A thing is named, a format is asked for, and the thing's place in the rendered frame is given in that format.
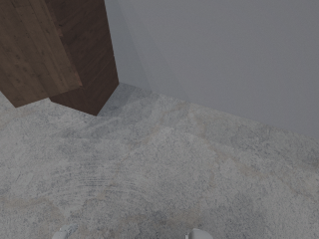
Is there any left robot hand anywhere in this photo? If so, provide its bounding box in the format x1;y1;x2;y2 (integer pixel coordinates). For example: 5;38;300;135
51;223;79;239

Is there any cupboard door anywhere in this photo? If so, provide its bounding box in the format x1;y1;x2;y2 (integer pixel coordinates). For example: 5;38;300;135
0;0;80;108

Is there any robot right thigh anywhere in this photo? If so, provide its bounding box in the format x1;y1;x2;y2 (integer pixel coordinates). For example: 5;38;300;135
184;229;213;239

